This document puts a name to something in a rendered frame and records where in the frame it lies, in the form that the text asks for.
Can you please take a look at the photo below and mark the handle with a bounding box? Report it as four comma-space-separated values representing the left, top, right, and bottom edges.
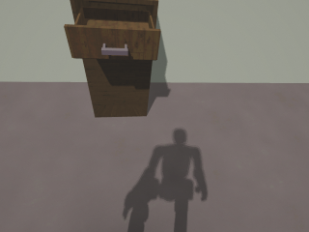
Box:
101, 43, 128, 56

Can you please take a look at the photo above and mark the cabinet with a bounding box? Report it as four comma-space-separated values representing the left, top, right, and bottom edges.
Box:
70, 0, 158, 118

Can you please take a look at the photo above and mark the drawer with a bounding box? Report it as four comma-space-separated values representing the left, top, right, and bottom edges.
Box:
64, 6, 161, 61

